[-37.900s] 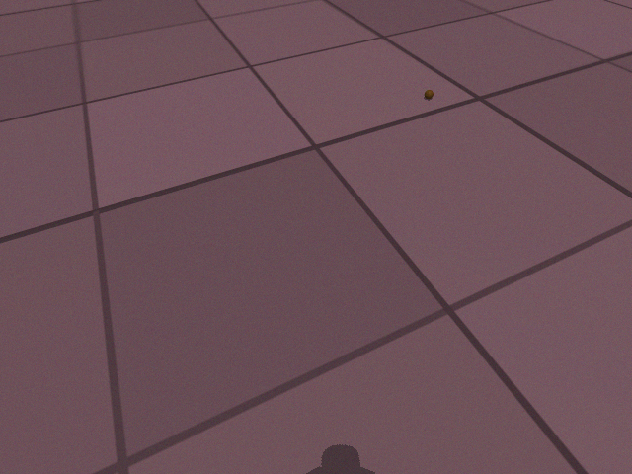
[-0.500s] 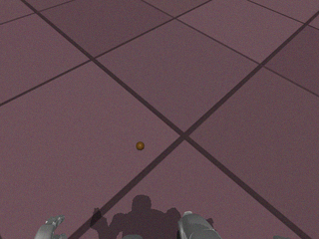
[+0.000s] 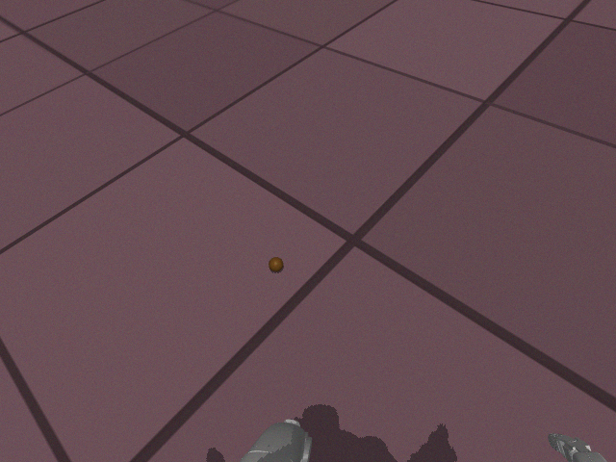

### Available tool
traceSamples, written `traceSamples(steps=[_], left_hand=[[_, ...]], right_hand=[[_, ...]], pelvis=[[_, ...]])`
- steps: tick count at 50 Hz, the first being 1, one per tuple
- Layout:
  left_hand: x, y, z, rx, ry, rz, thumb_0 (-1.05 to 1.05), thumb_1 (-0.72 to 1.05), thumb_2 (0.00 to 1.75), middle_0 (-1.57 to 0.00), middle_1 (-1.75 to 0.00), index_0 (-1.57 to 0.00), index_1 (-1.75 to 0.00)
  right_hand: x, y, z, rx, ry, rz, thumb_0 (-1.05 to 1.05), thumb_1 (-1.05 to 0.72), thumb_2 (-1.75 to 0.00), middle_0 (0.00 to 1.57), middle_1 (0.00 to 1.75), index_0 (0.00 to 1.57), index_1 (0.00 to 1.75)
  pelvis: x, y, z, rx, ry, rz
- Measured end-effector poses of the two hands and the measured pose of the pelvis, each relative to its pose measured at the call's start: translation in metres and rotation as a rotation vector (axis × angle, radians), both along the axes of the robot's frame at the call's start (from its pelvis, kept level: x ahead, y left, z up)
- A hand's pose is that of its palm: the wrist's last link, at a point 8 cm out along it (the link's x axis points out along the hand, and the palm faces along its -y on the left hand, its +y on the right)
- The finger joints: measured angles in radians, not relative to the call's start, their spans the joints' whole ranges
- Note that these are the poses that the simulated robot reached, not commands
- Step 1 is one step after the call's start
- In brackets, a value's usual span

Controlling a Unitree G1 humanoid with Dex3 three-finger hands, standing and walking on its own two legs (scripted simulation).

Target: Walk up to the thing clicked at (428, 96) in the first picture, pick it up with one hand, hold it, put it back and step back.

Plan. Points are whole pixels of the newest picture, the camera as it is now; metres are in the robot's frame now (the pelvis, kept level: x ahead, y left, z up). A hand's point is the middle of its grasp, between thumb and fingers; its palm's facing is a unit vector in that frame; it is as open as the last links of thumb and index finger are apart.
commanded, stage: step back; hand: left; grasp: from above
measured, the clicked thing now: (275, 264) +0.86 +0.26 -0.74
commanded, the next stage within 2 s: stand in 1.54 s
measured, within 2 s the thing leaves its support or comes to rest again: neither
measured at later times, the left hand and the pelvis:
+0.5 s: hand out of the picture -0.11 +0.24 -0.16, palm faces +0.11 -0.94 -0.33, open 7.4 cm; pelvis -0.18 -0.03 +0.00, yaw +5 degrees
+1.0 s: hand out of the picture -0.24 +0.24 -0.15, palm faces +0.12 -0.90 -0.42, open 7.4 cm; pelvis -0.24 -0.05 +0.00, yaw +6 degrees
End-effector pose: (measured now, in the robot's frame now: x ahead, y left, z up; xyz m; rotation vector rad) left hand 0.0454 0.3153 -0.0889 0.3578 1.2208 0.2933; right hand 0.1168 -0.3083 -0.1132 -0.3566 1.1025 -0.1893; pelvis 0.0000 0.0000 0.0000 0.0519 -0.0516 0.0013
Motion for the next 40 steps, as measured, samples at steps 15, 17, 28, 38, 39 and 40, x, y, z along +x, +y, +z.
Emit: traceSamples(steps=[15, 17, 28, 38, 39, 40], left_hand=[[-0.047, -0.013, -0.022, -0.034, -0.211, -0.008, 0.01, 0.9, 0.9, -0.2, -0.3, -0.21, -0.3], [-0.068, -0.019, -0.027, -0.063, -0.182, 0.005, 0.01, 0.9, 0.9, -0.2, -0.3, -0.21, -0.3], [-0.206, -0.04, -0.034, -0.072, -0.013, 0.042, 0.01, 0.9, 0.9, -0.2, -0.3, -0.21, -0.3], [-0.306, -0.071, -0.01, -0.006, 0.08, 0.1, 0.01, 0.9, 0.9, -0.2, -0.3, -0.21, -0.3], [-0.308, -0.071, -0.007, -0.002, 0.077, 0.106, 0.01, 0.9, 0.9, -0.2, -0.3, -0.21, -0.3], [-0.31, -0.07, -0.005, 0.003, 0.07, 0.11, 0.01, 0.9, 0.9, -0.2, -0.3, -0.21, -0.3]], right_hand=[[-0.146, -0.004, -0.005, -0.055, 0.149, 0.073, 0.01, -0.9, -0.9, 0.2, 0.3, 0.2, 0.3], [-0.158, -0.004, 0.002, -0.057, 0.129, 0.082, 0.01, -0.9, -0.9, 0.21, 0.3, 0.2, 0.3], [-0.174, -0.038, 0.032, -0.086, -0.044, 0.117, 0.01, -0.9, -0.9, 0.21, 0.3, 0.2, 0.3], [-0.234, -0.072, 0.004, 0.005, 0.001, 0.047, 0.01, -0.9, -0.9, 0.2, 0.3, 0.2, 0.3], [-0.241, -0.072, 0.001, 0.01, 0.018, 0.046, 0.01, -0.9, -0.9, 0.2, 0.3, 0.2, 0.3], [-0.248, -0.072, -0.002, 0.014, 0.039, 0.047, 0.01, -0.9, -0.9, 0.2, 0.3, 0.2, 0.3]], pelvis=[[-0.116, -0.015, -0.015, -0.001, -0.017, 0.115], [-0.13, -0.015, -0.012, -0.03, -0.019, 0.119], [-0.2, -0.046, -0.004, -0.059, 0.021, 0.055], [-0.231, -0.07, 0.0, -0.04, -0.003, 0.031], [-0.232, -0.07, 0.0, -0.043, -0.002, 0.043], [-0.233, -0.07, 0.0, -0.046, -0.001, 0.053]])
